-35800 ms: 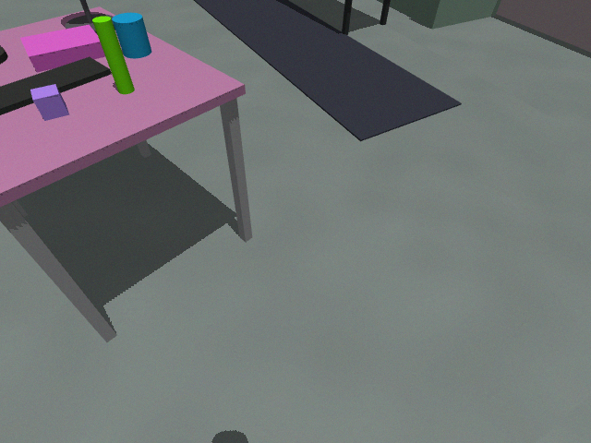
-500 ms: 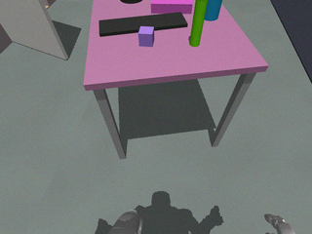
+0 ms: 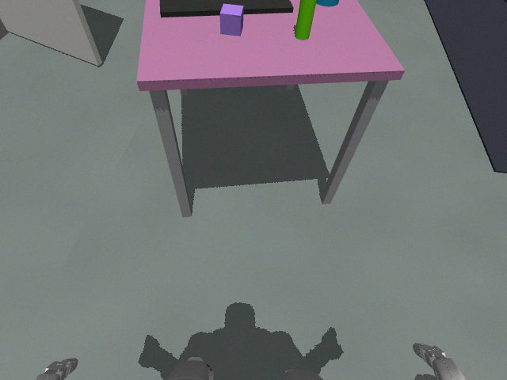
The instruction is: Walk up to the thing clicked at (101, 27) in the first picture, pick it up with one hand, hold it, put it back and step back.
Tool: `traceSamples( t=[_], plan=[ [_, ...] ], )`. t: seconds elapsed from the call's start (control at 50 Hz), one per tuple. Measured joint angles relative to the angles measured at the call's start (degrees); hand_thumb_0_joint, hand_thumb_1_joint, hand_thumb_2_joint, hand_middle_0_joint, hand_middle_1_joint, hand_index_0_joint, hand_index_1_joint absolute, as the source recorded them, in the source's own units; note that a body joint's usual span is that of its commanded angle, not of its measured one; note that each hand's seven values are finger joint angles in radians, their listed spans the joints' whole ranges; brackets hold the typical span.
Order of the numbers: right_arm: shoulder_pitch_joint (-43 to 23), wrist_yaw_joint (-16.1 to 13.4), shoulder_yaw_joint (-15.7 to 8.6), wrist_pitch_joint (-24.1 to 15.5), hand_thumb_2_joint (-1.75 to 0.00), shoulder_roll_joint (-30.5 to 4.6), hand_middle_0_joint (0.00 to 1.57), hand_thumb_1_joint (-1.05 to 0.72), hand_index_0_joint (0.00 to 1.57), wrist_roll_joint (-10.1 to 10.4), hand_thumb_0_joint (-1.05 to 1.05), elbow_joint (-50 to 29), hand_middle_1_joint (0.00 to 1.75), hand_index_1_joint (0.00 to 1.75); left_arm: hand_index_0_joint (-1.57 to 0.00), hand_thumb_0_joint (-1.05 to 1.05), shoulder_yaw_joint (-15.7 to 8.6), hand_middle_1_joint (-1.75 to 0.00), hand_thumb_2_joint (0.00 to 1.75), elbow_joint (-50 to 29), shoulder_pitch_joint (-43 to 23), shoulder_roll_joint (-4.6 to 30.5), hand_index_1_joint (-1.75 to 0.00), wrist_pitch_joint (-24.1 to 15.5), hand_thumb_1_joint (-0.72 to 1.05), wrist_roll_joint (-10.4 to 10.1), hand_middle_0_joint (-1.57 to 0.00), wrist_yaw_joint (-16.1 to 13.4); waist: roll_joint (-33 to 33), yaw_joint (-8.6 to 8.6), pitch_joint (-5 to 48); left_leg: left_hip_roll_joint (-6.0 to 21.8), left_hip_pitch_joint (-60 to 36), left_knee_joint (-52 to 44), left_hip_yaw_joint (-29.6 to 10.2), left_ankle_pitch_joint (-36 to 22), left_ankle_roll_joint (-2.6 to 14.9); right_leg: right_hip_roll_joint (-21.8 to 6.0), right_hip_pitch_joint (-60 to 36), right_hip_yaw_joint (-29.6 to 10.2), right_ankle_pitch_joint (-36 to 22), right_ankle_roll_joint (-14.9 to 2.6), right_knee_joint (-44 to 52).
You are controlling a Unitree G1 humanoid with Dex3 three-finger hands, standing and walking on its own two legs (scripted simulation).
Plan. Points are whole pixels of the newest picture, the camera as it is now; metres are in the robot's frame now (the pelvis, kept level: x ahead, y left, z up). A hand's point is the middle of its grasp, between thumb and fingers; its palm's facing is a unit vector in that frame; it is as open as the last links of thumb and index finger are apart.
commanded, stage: step back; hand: right
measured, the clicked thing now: (308, 2) +1.04 -0.14 +0.06
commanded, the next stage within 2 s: stand in 1.30 s
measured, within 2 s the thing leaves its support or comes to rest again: neither
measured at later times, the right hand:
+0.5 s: hand out of the picture -0.07 -0.28 -0.15, palm faces -0.15 +0.92 -0.36, open 7.4 cm
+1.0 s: hand out of the picture -0.03 -0.27 -0.14, palm faces -0.13 +0.91 -0.38, open 7.4 cm
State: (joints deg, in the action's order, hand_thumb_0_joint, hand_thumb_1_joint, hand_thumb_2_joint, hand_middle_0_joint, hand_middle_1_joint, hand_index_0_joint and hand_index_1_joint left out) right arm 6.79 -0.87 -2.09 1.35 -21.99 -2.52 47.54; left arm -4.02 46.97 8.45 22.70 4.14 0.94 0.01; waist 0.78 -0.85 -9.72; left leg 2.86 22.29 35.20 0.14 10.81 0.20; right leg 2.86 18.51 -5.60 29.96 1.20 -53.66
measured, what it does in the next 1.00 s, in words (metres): walks backwards: right foot, then left foot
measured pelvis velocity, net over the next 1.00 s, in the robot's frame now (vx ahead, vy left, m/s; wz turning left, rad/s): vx -0.13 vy -0.01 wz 0.10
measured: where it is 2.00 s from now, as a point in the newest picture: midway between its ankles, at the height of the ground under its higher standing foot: outside the picture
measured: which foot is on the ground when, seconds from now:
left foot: down 0.00-0.08, up 0.10-0.38, down 0.40-0.66, up 0.68-0.88, down 0.90-1.00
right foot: up 0.00-0.04, down 0.06-1.00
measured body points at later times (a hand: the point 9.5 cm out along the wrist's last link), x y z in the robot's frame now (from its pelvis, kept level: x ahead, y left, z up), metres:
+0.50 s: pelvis -0.14 -0.02 +0.00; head -0.13 -0.02 +0.45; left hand -0.10 +0.31 -0.11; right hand -0.06 -0.32 -0.12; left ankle -0.15 +0.10 -0.72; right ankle -0.08 -0.14 -0.70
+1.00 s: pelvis -0.13 -0.01 +0.01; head -0.12 +0.00 +0.46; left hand -0.11 +0.31 -0.12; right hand -0.03 -0.32 -0.11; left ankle -0.12 +0.11 -0.72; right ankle -0.12 -0.14 -0.72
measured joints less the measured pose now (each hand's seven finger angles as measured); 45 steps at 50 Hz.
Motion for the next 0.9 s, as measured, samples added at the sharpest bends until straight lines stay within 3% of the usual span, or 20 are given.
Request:
traceSamples(
  t=[0.06, 0.08, 0.1, 0.14, 0.18, 0.24, 0.3, 0.36, 0.38, 0.42, 0.48, 0.54, 0.6, 0.66, 0.68, 0.72, 0.78, 0.86, 0.9],
  plan=[
    [-1.66, 0.24, -0.11, 0.67, -0.89, -1.49, 0.21, -0.9, 0.21, 0.46, 0.01, -0.91, 0.3, 0.3, -0.21, 0.01, 0.1, -0.3, 0.9, 1.65, 0.98, -0.19, -0.3, -0.78, 0.9, 0.27, -0.21, 0.2, -1.23, -0.61, 0.33, 1.63, 3.47, 2.57, 0.28, -0.92, -1.42, -1.42, -5.81, 2.69, -5.61, -1.04, 14.7],
    [-2.29, 0.23, -0.41, 1.01, -0.89, -2.32, 0.21, -0.9, 0.21, 0.67, 0.01, -0.7, 0.3, 0.3, -0.21, 0.01, 0.08, -0.3, 0.9, 2.55, 0.96, -1.1, -0.3, -0.98, 0.9, 0.61, -0.21, 0.17, -3.4, -0.16, -0.22, 2.68, 4.4, 3.66, -1.2, -1.01, -1.16, -0.08, -6.01, 3.92, -6.7, -1.41, 15.41],
    [-2.33, -0.03, -0.79, 1.38, -0.89, -2.57, 0.21, -0.9, 0.21, 0.92, 0.01, -0.31, 0.3, 0.3, -0.21, 0.01, 0.28, -0.3, 0.9, 2.98, 1.32, -1.64, -0.3, -0.9, 0.9, 0.9, -0.21, 0.4, -4.26, 0.26, -0.14, 1.62, 5.55, 5.5, -3.41, 3.49, -0.79, 0.16, -5.34, 4.8, -7.01, -1.72, 14.76],
    [-1.39, -0.49, -1.15, 2.13, -0.89, -2.14, 0.21, -0.9, 0.21, 1.26, 0.01, 0.64, 0.3, 0.3, -0.21, 0.01, 0.67, -0.3, 0.9, 3.07, 2.69, -1.87, -0.3, -0.74, 0.9, 1.31, -0.21, 0.66, -2.67, -0.89, 0.96, -3.31, 7.99, 14.68, -6.04, 13.35, -0.87, -1.53, -3.37, 3.95, -7.62, -2.4, 13.63],
    [-0.07, -0.53, -1.04, 2.14, -0.89, -2.31, 0.2, -0.9, 0.21, 1.65, 0.01, 1.21, 0.3, 0.3, -0.21, 0.01, 0.97, -0.3, 0.9, 3.29, 3.71, -2.31, -0.3, -0.74, 0.9, 1.45, -0.21, 0.4, -1.94, -1.3, 1.56, -7.08, 9.11, 23.48, -7.62, 15.51, -0.73, -2.97, -2.69, 3.58, -9.48, -2.38, 14.97],
    [2.15, -0.49, -0.87, 1.52, -0.89, -2.6, 0.2, -0.9, 0.21, 1.63, 0.01, 1.86, 0.3, 0.3, -0.21, 0.01, 0.91, -0.3, 0.9, 3.1, 4.04, -2.5, -0.3, -1.11, 0.9, 1.81, -0.21, 0.01, -1.98, -1.16, 1.98, -8.66, 7.37, 28.45, -7.32, 15.87, -1.06, -4.09, -1.37, 4.27, -11.83, -2.34, 16.38],
    [4.27, -0.21, -0.8, 1.49, -0.89, -2.36, 0.2, -0.9, 0.21, 1.13, 0.01, 3.34, 0.3, 0.3, -0.21, 0.01, 0.68, -0.3, 0.9, 2.15, 3.48, -2.04, -0.3, -1.93, 0.9, 2.05, -0.21, -0.21, -2.4, -0.97, 2.16, -7.05, 2.17, 23.19, -5.55, 17.26, -1.47, -4.66, -0.01, 6.04, -13.06, -2.39, 16.38],
    [5.77, 0.4, -0.78, 1.39, -0.89, -1.64, 0.2, -0.91, 0.21, 0.65, 0.01, 5.39, 0.3, 0.3, -0.21, 0.01, 0.46, -0.3, 0.9, 1.48, 2.47, -1.23, -0.3, -2.53, 0.9, 1.9, -0.21, -0.13, -2.3, -0.75, 2.56, -4.8, -4.28, 11.75, -2.97, 18.86, -1.01, -5.61, 1.55, 8.1, -13.53, -2.26, 15.26],
    [6.09, 0.62, -0.79, 1.15, -0.89, -1.34, 0.2, -0.9, 0.21, 0.62, 0.01, 6.08, 0.3, 0.3, -0.21, 0.01, 0.44, -0.3, 0.9, 1.46, 2.2, -0.91, -0.3, -2.55, 0.9, 1.74, -0.21, -0.03, -2.04, -0.71, 2.77, -4.32, -6.99, 6.31, -2.06, 17.78, -0.58, -6.01, 2.16, 8.52, -13.55, -2.04, 14.6],
    [5.95, 0.8, -1.01, 0.36, -0.89, 0.1, 0.2, -0.91, 0.21, 0.34, 0.01, 7.74, 0.3, 0.3, -0.21, 0.01, 0.35, -0.3, 0.9, 2.19, 1.56, -0.01, -0.3, -2.31, 0.9, 1.5, -0.21, 0.03, 0.5, -1.03, 2.18, -5.81, -10.04, -0.35, -0.6, 9.48, 0.03, -7.78, 2.92, 7.4, -12.92, -1.79, 12.76],
    [6.65, 1.46, -0.48, -0.38, -0.89, 1.14, 0.21, -0.9, 0.21, -0.04, 0.01, 8.9, 0.3, 0.3, -0.21, 0.01, 0.55, -0.3, 0.9, 5.06, 2.41, -0.32, -0.3, -1.79, 0.9, 0.8, -0.21, 0.36, 0.23, -0.12, 4.32, -5.2, -9.79, -1.12, -0.88, 8.29, 1.41, -5.23, 3.65, 4.95, -4.38, -1.78, 9.17],
    [6.4, 1.56, 0.21, -1.3, -0.89, 2.22, 0.21, -0.9, 0.21, -0.35, 0.01, 9.34, 0.3, 0.3, -0.21, 0.01, 0.48, -0.3, 0.9, 6.89, 3.51, 0.18, -0.3, -2.16, 0.9, 0.25, -0.21, 1.1, 0.69, 0.19, 5.44, -4.32, -10.33, -3.18, -0.73, 6.46, 0.91, -3.95, 2.73, 3.69, -5.13, -1.97, 7.88],
    [5.33, 2.02, 0.12, -1.62, -0.89, 2.5, 0.21, -0.9, 0.21, -0.58, 0.01, 9.19, 0.3, 0.3, -0.21, 0.01, 0.28, -0.3, 0.9, 8.62, 4.64, 0.18, -0.3, -2.77, 0.9, 0.33, -0.21, 1.51, 0.75, 0.21, 6.19, -3.46, -10.17, -3.23, 0.01, 6.28, 0.25, -3.95, -1.05, 4.52, -4.94, -1.77, 13.74],
    [4.17, 2.07, -0.29, -0.99, -0.89, 1.61, 0.21, -0.9, 0.21, -0.07, 0.01, 8.82, 0.3, 0.3, -0.21, 0.01, 0.32, -0.3, 0.9, 10.36, 4.82, -1.33, -0.29, -3.82, 0.9, 0.9, -0.21, 1.14, -2.15, 0.25, 5.85, -1.06, -9.32, -0.02, -0.99, 8.49, -0.23, -1.7, -4.76, 6.1, -14.44, -2.17, 20.97],
    [4.08, 1.95, -0.35, -0.75, -0.89, 1.42, 0.21, -0.9, 0.21, 0.15, 0.01, 8.83, 0.3, 0.3, -0.21, 0.01, 0.43, -0.3, 0.9, 10.51, 5.02, -1.74, -0.3, -4.27, 0.9, 1.13, -0.21, 1.08, -2.67, 0.1, 6.18, -1.21, -8.44, 1.88, -1.99, 11.63, 0.08, -1.31, -4.73, 6.4, -14.98, -2.42, 21.21],
    [3.99, 1.82, -0.51, -0.51, -0.89, 1.04, 0.21, -0.9, 0.21, 0.32, 0.01, 9.04, 0.3, 0.3, -0.21, 0.01, 0.62, -0.3, 0.9, 10.43, 5.2, -2.38, -0.3, -4.94, 0.9, 1.44, -0.21, 1.12, -2.66, -0.49, 6.59, -2.72, -5.84, 7.49, -3.27, 15.74, 0.24, -1.61, -4.56, 6.54, -14.5, -3.21, 21.3],
    [4.09, 1.9, -0.88, -0.98, -0.89, -0.16, 0.21, -0.9, 0.21, 0.49, 0.01, 9.35, 0.3, 0.3, -0.21, 0.01, 0.92, -0.3, 0.9, 10.04, 5.12, -3.4, -0.3, -5.73, 0.9, 1.47, -0.21, 0.97, -3.04, -1.24, 6.29, -3.28, -3.18, 10.92, -3.73, 15.32, 0.23, -2.32, -5.27, 6.82, -15.08, -3.1, 22.86],
    [4.63, 2.25, -1.37, -1.55, -0.89, -1.03, 0.2, -0.9, 0.21, 0.3, 0.01, 10.11, 0.3, 0.3, -0.21, 0.01, 1.27, -0.3, 0.9, 10.0, 4.69, -3.24, -0.3, -5.57, 0.9, 1.43, -0.21, 1.17, -2.64, -1.41, 6.36, -1.82, -3.72, 4.54, -1.99, 13.46, -0.35, -3.6, -5.34, 7.31, -14.68, -2.0, 22.94],
    [4.79, 2.17, -1.7, -1.92, -0.89, -1.1, 0.2, -0.91, 0.21, 0.11, 0.01, 10.66, 0.3, 0.3, -0.21, 0.01, 1.51, -0.3, 0.9, 9.93, 4.28, -2.72, -0.3, -5.09, 0.9, 1.22, -0.21, 1.23, -2.06, -1.13, 6.23, -1.82, -5.81, -1.41, -1.15, 8.36, -0.53, -4.45, -4.75, 7.41, -13.34, -1.16, 21.04]
  ],
)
